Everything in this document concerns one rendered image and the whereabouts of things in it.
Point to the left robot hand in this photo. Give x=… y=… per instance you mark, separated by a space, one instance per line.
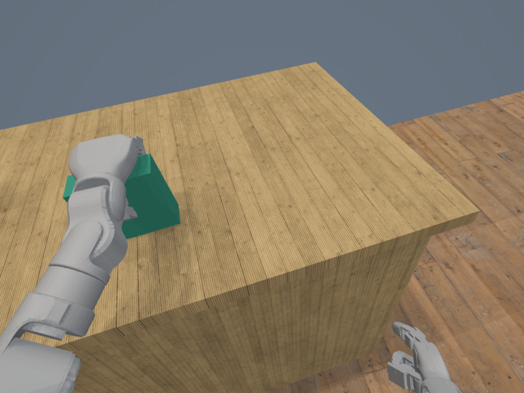
x=116 y=155

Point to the left robot upper arm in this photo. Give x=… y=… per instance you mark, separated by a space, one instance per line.
x=31 y=367

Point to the sponge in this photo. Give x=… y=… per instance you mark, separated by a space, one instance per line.
x=149 y=195

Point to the table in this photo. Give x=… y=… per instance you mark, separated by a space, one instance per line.
x=302 y=220

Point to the left robot forearm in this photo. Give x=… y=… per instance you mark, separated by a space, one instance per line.
x=93 y=244

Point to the right robot hand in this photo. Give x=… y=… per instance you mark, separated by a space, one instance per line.
x=409 y=372

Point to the right robot forearm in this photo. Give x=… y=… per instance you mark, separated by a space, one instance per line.
x=439 y=385

